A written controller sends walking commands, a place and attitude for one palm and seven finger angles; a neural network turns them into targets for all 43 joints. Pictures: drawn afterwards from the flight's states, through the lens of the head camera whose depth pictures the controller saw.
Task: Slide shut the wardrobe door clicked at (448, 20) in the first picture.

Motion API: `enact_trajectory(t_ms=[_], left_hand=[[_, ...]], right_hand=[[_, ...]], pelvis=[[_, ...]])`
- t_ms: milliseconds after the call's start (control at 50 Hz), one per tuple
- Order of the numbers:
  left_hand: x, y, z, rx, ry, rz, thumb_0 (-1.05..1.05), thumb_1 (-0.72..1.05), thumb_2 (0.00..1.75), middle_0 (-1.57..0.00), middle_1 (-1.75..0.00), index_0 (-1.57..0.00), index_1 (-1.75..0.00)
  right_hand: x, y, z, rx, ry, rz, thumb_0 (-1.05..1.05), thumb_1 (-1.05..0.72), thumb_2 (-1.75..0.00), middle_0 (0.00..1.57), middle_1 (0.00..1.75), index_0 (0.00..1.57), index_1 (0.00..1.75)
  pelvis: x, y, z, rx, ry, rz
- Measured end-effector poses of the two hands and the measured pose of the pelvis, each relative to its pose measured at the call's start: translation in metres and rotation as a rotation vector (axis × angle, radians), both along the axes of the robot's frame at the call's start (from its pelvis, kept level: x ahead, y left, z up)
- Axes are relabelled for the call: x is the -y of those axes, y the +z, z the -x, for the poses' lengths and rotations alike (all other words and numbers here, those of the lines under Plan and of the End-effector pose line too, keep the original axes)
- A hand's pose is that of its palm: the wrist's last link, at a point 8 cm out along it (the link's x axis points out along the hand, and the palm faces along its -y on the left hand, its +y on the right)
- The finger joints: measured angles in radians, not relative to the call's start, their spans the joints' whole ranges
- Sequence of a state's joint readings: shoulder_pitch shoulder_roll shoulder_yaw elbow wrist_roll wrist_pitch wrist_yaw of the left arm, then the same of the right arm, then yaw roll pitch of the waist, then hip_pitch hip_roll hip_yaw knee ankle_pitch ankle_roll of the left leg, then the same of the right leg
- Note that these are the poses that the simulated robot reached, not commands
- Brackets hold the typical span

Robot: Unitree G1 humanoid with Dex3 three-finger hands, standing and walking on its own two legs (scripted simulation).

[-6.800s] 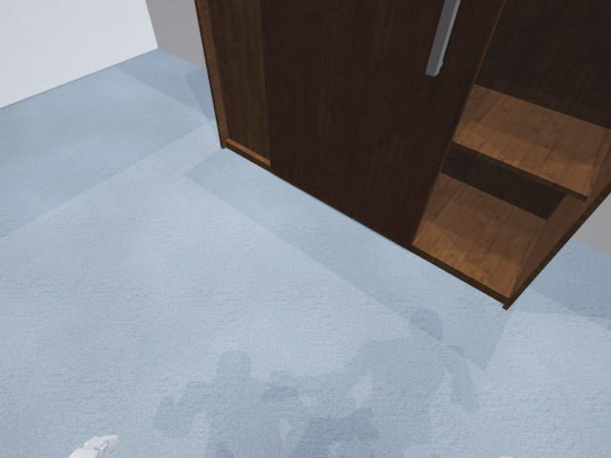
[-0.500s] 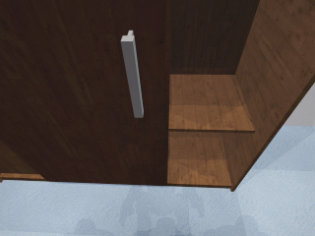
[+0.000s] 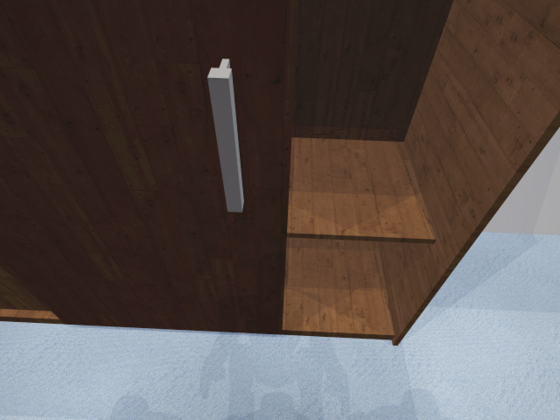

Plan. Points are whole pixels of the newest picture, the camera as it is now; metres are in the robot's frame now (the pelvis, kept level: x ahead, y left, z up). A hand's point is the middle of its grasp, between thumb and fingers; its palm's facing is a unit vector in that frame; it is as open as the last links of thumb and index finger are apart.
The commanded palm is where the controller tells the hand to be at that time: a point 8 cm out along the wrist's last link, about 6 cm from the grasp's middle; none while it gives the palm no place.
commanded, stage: come to a stop and stand still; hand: left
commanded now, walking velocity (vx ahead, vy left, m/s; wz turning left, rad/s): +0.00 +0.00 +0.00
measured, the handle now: (231, 143) +0.50 +0.11 +0.14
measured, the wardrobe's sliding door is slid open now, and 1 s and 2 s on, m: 0.41 0.41 0.41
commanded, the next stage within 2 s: look again from close up in 0.08 s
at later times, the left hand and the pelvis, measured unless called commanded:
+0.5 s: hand out of the picture +0.00 +0.18 -0.17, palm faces +0.02 -0.98 -0.20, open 7.4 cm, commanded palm none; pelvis +0.01 +0.00 +0.00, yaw +0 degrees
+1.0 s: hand out of the picture +0.00 +0.18 -0.17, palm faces +0.03 -0.98 -0.20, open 7.4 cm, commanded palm none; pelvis +0.01 +0.00 +0.00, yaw +1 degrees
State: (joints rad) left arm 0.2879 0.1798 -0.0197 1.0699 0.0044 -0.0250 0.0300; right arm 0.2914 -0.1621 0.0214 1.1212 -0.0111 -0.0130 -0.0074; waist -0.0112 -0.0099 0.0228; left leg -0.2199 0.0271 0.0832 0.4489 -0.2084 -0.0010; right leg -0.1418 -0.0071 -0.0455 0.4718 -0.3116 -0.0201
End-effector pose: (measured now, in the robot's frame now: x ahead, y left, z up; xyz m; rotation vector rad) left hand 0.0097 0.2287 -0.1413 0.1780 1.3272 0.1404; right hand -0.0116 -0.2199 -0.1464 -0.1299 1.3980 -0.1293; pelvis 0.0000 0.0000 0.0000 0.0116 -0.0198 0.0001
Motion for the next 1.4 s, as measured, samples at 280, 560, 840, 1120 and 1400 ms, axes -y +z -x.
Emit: enact_trajectory(t_ms=[280,560,840,1120,1400], left_hand=[[0.005,-0.004,0.019,-0.062,0.035,0.024,0.00,0.90,0.89,-0.20,-0.30,-0.20,-0.29],[-0.005,-0.001,0.016,-0.061,0.038,0.005,0.00,0.90,0.89,-0.20,-0.30,-0.20,-0.29],[-0.007,0.001,0.008,-0.046,0.036,-0.002,0.00,0.90,0.89,-0.20,-0.30,-0.20,-0.29],[0.003,0.000,0.016,-0.068,0.047,0.014,0.00,0.90,0.89,-0.20,-0.30,-0.20,-0.29],[-0.001,0.164,-0.173,1.348,-0.108,0.092,0.01,0.78,0.83,-0.21,-0.39,-0.21,-0.39]], right_hand=[[0.004,0.006,-0.037,0.057,0.029,0.028,0.00,-0.91,-0.89,0.20,0.30,0.20,0.30],[0.002,0.006,-0.046,0.067,0.040,0.028,0.00,-0.91,-0.89,0.20,0.30,0.20,0.30],[-0.001,0.004,-0.033,0.031,0.032,0.015,0.00,-0.91,-0.89,0.20,0.30,0.20,0.30],[-0.002,0.003,-0.027,0.013,0.026,0.011,0.00,-0.91,-0.89,0.20,0.30,0.20,0.30],[0.033,0.044,-0.153,0.773,0.086,0.115,0.01,-0.91,-0.89,0.20,0.30,0.20,0.30]], pelvis=[[-0.002,0.002,-0.008,0.001,0.002,0.002],[-0.005,0.003,-0.011,0.000,0.005,0.001],[-0.005,0.003,-0.012,0.000,0.009,-0.001],[-0.002,0.004,-0.013,-0.001,0.011,-0.002],[0.003,-0.033,0.020,-0.133,0.029,0.002]])
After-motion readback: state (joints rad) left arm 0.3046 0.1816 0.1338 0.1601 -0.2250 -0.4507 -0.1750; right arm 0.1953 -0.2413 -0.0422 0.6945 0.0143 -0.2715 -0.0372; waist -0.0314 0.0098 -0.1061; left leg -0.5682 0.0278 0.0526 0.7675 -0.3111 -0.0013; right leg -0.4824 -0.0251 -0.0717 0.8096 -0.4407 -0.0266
